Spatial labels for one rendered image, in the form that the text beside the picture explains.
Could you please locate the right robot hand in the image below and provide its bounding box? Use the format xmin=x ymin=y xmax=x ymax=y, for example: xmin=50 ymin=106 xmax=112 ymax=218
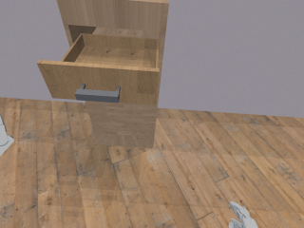
xmin=228 ymin=201 xmax=258 ymax=228

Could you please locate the cabinet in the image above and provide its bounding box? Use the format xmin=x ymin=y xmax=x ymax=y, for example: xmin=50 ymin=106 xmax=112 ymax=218
xmin=56 ymin=0 xmax=169 ymax=148

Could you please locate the left robot hand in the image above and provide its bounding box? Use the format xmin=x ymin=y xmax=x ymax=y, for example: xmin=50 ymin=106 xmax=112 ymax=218
xmin=0 ymin=114 xmax=14 ymax=156

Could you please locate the handle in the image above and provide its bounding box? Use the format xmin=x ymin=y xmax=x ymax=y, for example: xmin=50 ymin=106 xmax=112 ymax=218
xmin=75 ymin=84 xmax=121 ymax=104

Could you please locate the drawer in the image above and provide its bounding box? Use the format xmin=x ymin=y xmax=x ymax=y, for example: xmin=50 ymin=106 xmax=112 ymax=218
xmin=36 ymin=33 xmax=160 ymax=105

